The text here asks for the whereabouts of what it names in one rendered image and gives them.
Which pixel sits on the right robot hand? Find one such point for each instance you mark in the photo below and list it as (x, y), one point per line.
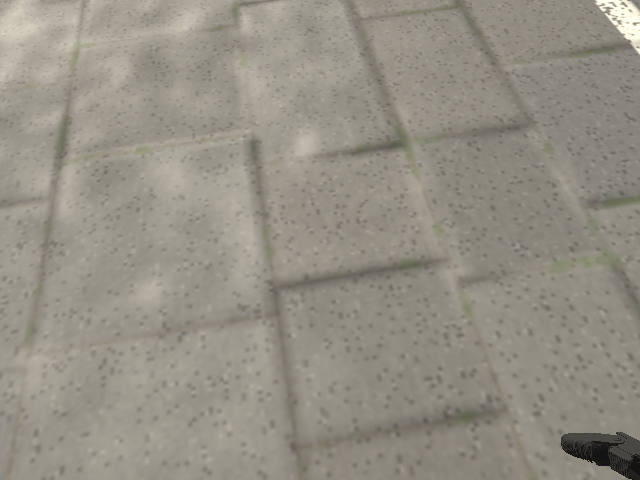
(621, 452)

